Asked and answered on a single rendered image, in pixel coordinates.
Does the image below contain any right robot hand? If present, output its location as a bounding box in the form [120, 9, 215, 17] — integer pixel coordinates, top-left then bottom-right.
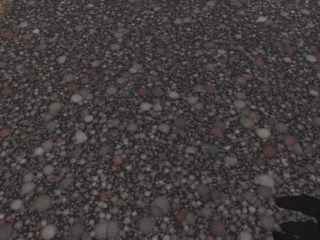
[272, 194, 320, 240]

